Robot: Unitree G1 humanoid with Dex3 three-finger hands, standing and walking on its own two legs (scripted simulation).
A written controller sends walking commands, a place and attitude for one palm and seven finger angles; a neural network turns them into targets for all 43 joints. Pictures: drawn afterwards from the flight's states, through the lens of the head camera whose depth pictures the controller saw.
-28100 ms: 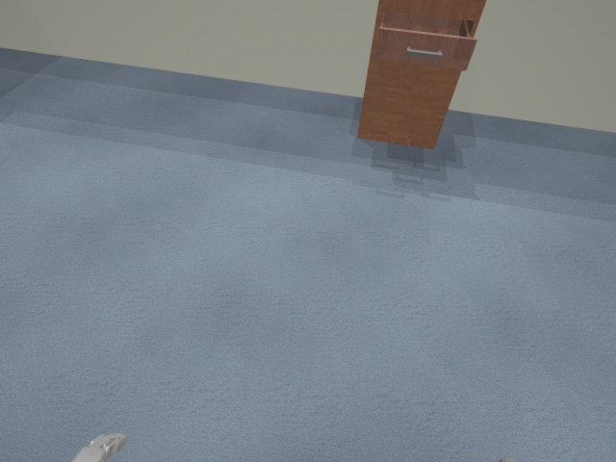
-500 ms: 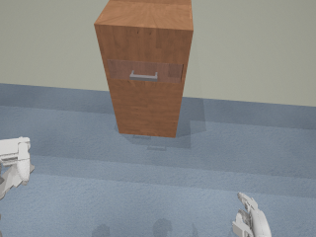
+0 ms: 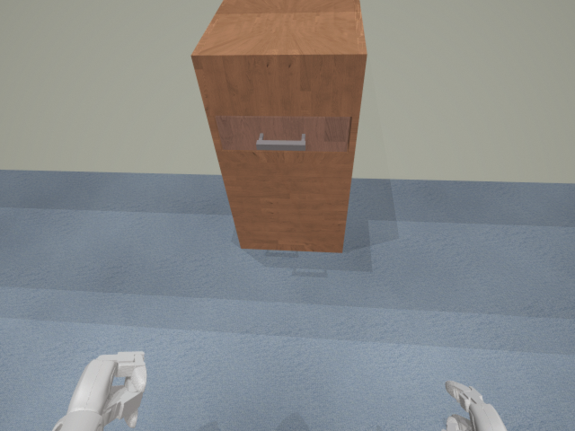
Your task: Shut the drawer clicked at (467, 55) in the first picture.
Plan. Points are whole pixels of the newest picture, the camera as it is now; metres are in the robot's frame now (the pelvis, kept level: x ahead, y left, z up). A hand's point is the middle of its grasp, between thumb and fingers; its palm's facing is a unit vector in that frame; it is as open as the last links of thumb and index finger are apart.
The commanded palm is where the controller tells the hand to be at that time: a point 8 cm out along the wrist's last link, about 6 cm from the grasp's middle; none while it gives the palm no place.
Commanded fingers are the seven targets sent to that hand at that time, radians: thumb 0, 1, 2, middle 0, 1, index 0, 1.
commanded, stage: let the arm hang, fingers relaxed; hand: left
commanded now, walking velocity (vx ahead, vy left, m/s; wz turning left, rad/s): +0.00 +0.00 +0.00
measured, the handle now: (281, 141) +0.89 +0.07 -0.15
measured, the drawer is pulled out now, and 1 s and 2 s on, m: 0.00 0.00 0.00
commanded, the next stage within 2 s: look to check the result in 0.94 s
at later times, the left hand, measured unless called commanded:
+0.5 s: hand out of the picture -0.09 +0.21 -0.15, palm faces +0.02 -0.97 -0.25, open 6.1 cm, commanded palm none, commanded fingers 0.00 0.90 0.90 -0.20 -0.30 -0.20 -0.30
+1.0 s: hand out of the picture -0.03 +0.15 -0.16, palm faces +0.02 -0.99 -0.16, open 7.3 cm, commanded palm none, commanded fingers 0.00 0.90 0.90 -0.20 -0.30 -0.20 -0.30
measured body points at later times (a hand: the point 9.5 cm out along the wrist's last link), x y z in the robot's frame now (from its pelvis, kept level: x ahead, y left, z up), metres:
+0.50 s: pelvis -0.03 +0.01 +0.02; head +0.00 +0.01 +0.47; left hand -0.09 +0.26 -0.13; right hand -0.02 -0.21 -0.15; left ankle +0.04 +0.10 -0.72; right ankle -0.03 -0.11 -0.72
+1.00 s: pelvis -0.02 -0.01 +0.02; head +0.00 -0.01 +0.47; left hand -0.03 +0.20 -0.15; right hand -0.06 -0.21 -0.15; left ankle +0.04 +0.10 -0.72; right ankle -0.03 -0.11 -0.72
